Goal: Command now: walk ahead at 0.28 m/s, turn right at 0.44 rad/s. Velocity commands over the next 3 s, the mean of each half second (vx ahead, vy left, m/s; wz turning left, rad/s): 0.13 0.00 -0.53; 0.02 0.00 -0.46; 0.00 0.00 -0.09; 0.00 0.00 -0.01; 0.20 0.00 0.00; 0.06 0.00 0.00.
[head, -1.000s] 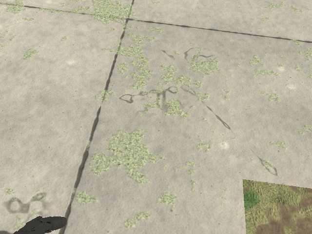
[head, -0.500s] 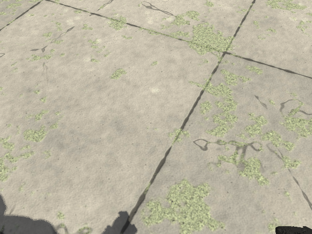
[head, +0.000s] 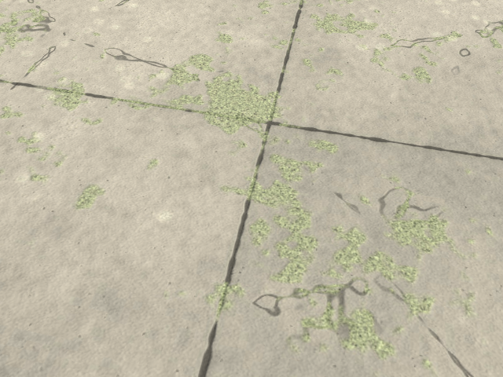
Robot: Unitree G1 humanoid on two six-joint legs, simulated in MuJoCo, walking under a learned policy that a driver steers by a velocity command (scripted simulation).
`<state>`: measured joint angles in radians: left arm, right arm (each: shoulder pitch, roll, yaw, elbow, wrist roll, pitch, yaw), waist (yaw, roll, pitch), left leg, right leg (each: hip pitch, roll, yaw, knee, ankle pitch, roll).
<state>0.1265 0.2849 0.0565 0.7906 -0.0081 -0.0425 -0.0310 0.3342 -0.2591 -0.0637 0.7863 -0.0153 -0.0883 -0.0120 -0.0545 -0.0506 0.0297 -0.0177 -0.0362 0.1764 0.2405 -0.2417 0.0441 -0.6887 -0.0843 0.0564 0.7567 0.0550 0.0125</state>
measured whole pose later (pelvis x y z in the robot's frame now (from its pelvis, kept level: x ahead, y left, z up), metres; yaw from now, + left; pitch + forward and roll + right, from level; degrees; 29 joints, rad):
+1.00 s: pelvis +0.16 +0.00 -0.01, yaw -31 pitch +1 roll +0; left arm 0.15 0.27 0.06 0.64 -0.01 0.06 0.00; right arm 0.19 -0.28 -0.06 0.71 0.01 0.01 -0.02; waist -0.03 0.01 0.03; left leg -0.30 0.08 0.06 0.55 -0.26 -0.03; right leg -0.24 0.01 0.02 0.49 -0.28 0.01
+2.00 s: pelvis +0.16 -0.01 -0.01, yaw -32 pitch -2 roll +0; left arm 0.20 0.22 0.03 1.00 0.00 0.01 0.03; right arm 0.22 -0.23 -0.04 1.03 0.00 0.00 -0.05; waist -0.01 0.00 0.04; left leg -0.18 0.05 0.01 0.47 -0.25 -0.04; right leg -0.16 0.03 0.03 0.48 -0.29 -0.02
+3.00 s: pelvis +0.32 -0.06 -0.01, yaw -31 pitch +0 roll -1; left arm 0.06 0.21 0.05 1.06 -0.01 -0.01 0.02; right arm 0.27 -0.20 -0.02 1.10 -0.01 0.00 -0.03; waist -0.01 0.01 0.04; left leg -0.04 0.00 0.02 0.47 -0.43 0.02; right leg -0.34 0.02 -0.04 0.54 -0.19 -0.03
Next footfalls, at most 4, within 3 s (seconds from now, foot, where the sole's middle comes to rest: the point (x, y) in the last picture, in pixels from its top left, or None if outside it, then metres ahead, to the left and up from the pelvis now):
0.14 right None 0.24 -0.12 -0.78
0.60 left None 0.27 0.09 -0.78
0.98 right None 0.12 -0.11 -0.78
2.66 right None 0.35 -0.20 -0.78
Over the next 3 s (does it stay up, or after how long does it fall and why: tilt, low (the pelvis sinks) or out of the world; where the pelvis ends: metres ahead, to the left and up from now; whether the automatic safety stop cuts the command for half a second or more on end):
stays up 0.32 -0.06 -0.01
